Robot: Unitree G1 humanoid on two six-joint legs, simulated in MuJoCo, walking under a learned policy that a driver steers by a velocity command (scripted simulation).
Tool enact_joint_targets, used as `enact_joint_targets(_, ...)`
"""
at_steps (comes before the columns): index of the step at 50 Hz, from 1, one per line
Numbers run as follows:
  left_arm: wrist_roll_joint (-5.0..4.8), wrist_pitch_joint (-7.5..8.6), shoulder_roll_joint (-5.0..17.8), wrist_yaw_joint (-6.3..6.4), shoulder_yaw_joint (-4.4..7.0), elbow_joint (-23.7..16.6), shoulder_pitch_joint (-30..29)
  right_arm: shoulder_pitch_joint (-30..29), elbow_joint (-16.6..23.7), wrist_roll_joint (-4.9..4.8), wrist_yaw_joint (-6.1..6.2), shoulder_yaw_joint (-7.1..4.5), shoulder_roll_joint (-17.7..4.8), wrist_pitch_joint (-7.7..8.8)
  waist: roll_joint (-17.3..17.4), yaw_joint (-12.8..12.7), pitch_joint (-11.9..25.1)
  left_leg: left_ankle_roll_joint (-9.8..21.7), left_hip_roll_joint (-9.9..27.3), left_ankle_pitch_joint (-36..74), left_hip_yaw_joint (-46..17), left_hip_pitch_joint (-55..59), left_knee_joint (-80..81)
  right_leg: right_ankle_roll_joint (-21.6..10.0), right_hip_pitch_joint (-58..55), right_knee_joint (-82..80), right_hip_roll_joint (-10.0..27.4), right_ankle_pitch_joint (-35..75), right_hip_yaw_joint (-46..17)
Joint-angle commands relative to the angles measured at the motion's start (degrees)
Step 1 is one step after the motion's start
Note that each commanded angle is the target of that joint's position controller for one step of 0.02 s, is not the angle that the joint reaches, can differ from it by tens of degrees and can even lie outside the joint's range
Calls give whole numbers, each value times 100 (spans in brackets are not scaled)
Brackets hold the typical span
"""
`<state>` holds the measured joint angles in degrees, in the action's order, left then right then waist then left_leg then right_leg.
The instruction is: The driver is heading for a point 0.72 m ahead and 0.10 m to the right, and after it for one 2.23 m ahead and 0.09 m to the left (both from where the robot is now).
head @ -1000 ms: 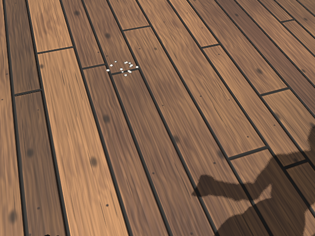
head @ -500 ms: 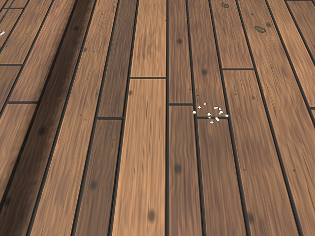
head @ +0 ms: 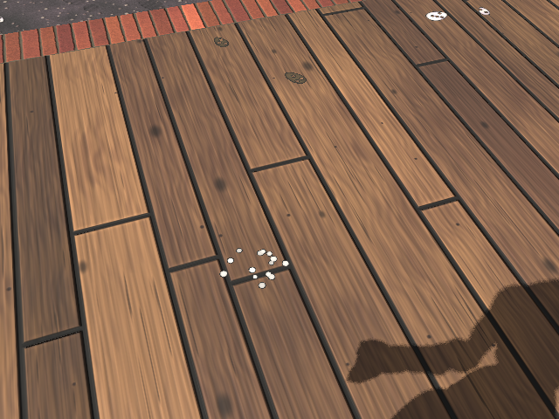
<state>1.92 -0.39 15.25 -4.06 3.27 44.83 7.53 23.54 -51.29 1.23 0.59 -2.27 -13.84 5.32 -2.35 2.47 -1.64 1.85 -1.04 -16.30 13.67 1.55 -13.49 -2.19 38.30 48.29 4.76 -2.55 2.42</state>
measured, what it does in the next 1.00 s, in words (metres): walks ahead: right foot, then left foot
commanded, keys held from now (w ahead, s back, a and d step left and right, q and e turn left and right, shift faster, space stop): w+e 0.50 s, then w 0.02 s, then w+q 0.32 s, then q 0.16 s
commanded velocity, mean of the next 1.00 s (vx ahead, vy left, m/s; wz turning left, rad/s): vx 0.48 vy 0.00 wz -0.24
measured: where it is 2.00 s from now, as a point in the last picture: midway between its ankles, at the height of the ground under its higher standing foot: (330, 354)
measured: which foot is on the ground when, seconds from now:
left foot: down 0.00-0.16, up 0.18-0.68, down 0.70-1.00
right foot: up 0.00-0.12, down 0.14-0.70, up 0.72-1.00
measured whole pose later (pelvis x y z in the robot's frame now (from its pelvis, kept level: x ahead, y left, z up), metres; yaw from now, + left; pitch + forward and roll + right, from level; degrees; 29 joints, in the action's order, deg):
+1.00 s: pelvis +0.54 -0.09 +0.00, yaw -12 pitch +1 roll +0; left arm 2.2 1.8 15.0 -0.4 0.8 41.9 7.3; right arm 22.6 -49.9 0.0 -0.9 -2.9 -14.5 2.5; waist -2.3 2.6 -3.5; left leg 5.6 -7.1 -10.1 -5.0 -8.7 -18.7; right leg 2.1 34.6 51.1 2.9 -13.1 -3.1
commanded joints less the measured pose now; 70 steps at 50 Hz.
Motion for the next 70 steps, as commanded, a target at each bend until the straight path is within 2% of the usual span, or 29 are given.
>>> enact_joint_targets(1,27,73,94,-72,-67,-579,-658,-56,246,1,38,-165,-782,57,637,-24,-427,551,1625,2734,-310,-156,393,-182,-138,-742,-58,37,300)
enact_joint_targets(5,55,70,272,8,6,-605,-368,10,128,23,94,-232,-1067,-85,784,-241,-67,402,1686,5555,64,460,-935,-640,-989,-1142,-655,-1025,741)
enact_joint_targets(7,88,162,516,123,168,-217,989,-66,163,8,91,-267,-1207,-200,599,-859,738,284,1580,5395,184,6,-3073,-963,-2686,-1732,-1062,-1116,651)
enact_joint_targets(8,138,181,1042,226,349,-10,1788,-17,336,32,72,-205,-990,-194,28,-1130,1316,102,1378,3305,182,-1256,-4788,-1238,-4126,-1983,-153,-1731,-667)
enact_joint_targets(9,-5,122,1715,266,512,-155,1406,-3,791,-39,-36,-128,-469,-138,-1396,-657,1712,-290,-3,-1370,-347,-3821,-6919,-2117,-5616,-2785,1379,-1697,-4070)
enact_joint_targets(10,-137,57,1641,281,515,-231,1553,-669,950,21,-58,-173,-894,-64,-340,-1002,1685,-258,132,-1110,-1496,-4455,-7142,-2160,-5555,-3246,1468,-1125,-4324)
enact_joint_targets(12,-157,98,1012,365,346,-94,1124,-788,931,-57,-55,-104,-714,49,361,-521,393,-188,654,-269,-1548,-4283,-6244,-1787,-4067,-3245,1115,230,-2846)
enact_joint_targets(13,-171,150,842,387,290,-97,918,-797,931,30,-50,-106,-686,-11,413,-309,217,-219,783,-248,-1613,-3933,-5810,-1593,-3541,-3281,780,654,-2407)
enact_joint_targets(15,-190,255,693,373,224,-155,747,-552,865,171,-77,-96,-642,-227,304,-86,299,-331,788,-230,-1581,-3396,-5429,-1502,-3042,-3411,472,1184,-1971)
enact_joint_targets(18,-193,359,872,339,267,-84,1000,-824,993,171,-127,-68,-514,-376,216,-101,217,-462,745,142,-1433,-3535,-4804,-1458,-2805,-3581,223,1110,-1755)
enact_joint_targets(29,-128,388,817,434,210,167,2067,-2688,1575,76,-241,56,-458,-243,-165,-842,-81,-278,368,1616,-1237,-3790,-2188,-1004,-3907,-3312,281,1604,-1877)
enact_joint_targets(32,-80,445,970,471,209,185,1828,-2193,1450,47,-216,-28,-665,-208,-299,-520,-61,112,144,1025,-1155,-2830,-1720,-744,-4026,-2992,445,2654,-1704)
enact_joint_targets(34,-51,450,1014,460,195,233,1714,-868,1016,47,-106,-154,-880,-148,-91,102,612,415,-145,833,-1017,-1291,-1292,-562,-4019,-1377,137,3779,-1216)
enact_joint_targets(35,-55,464,802,457,116,115,1715,61,863,129,-40,-233,-1157,-107,268,469,1247,726,771,293,-2081,10,-1234,-462,-3187,113,-81,2458,-989)
enact_joint_targets(36,-214,463,376,411,42,-1,2375,420,776,188,-46,-420,-1831,-136,1719,165,1777,1642,2218,-33,-5058,1394,-757,-101,-1222,2225,-1170,-1185,-392)
enact_joint_targets(37,16,478,715,428,59,30,2142,1,748,-59,-144,-344,-1383,-222,1222,17,1370,1680,2164,-338,-6014,1097,-145,-168,-388,2621,-1023,-2399,-740)
enact_joint_targets(38,40,486,769,400,66,-65,1599,-525,857,-112,-178,-285,-1077,-246,687,-114,533,1596,1965,-378,-5020,345,-175,-160,-153,2593,-652,-1915,-766)
enact_joint_targets(40,58,498,662,343,10,-217,1066,-713,796,-57,-190,-193,-755,-207,370,-223,78,1333,1389,835,-3938,-524,-28,-88,-347,1969,-311,-1531,-673)
enact_joint_targets(46,46,266,418,356,-112,-364,822,-338,528,-118,-144,-263,-998,-119,540,-416,148,1314,902,4516,-2840,-1126,-158,443,-727,887,-287,-1382,-312)
enact_joint_targets(50,-14,204,340,395,-177,-593,98,-69,468,-138,-99,-295,-1000,-254,734,-180,333,920,589,4990,-2646,-1057,-525,499,-839,14,-447,-660,-221)
enact_joint_targets(55,-97,239,450,464,-196,-750,-399,117,504,-62,6,-357,-1049,-459,794,42,371,764,641,4697,-3170,-592,-1105,392,-928,-838,-660,-651,-403)
enact_joint_targets(58,-117,351,604,541,-156,-599,167,-349,693,-54,40,-413,-1133,-505,832,-296,338,492,472,3963,-3572,-845,-1655,188,-1962,-2068,-745,-518,-561)
enact_joint_targets(59,-57,434,709,596,-124,-514,553,-531,782,-127,25,-400,-1075,-469,635,-517,458,303,211,3512,-3519,-1208,-2197,60,-2795,-2668,-469,289,-739)
enact_joint_targets(60,6,471,1187,681,-29,-539,998,-337,988,-218,10,-296,-701,-416,-333,-517,1143,70,-137,1617,-2937,-1774,-3507,-298,-3972,-2515,1028,2060,-1851)
enact_joint_targets(61,-96,315,1429,662,35,-629,859,554,963,-266,69,-307,-582,-502,-1296,-136,1672,-17,-1032,-2500,-2047,-2646,-4638,-1228,-4554,-2422,2292,3912,-3257)
enact_joint_targets(62,-200,205,1066,634,22,-625,837,602,742,-29,111,-360,-973,-614,-667,-121,1529,-50,-576,-2346,-1879,-2908,-5358,-1473,-4133,-2482,2227,3210,-3368)
enact_joint_targets(64,-145,131,473,654,-154,-757,266,-111,763,31,9,-399,-972,-749,-114,-75,619,-209,-287,-1494,-1864,-2947,-5453,-1079,-3166,-2883,1390,1760,-2054)
enact_joint_targets(66,-64,107,570,690,-126,-758,102,-260,828,10,-111,-375,-877,-880,-628,-53,370,-387,-217,-1042,-1697,-2812,-5489,-927,-2699,-3091,942,1518,-1279)
enact_joint_targets(70,-31,127,661,653,-50,-672,309,-517,974,-51,-190,-327,-799,-962,-543,-111,531,-447,-178,-802,-1575,-2799,-5144,-1049,-2772,-3153,1001,1201,-838)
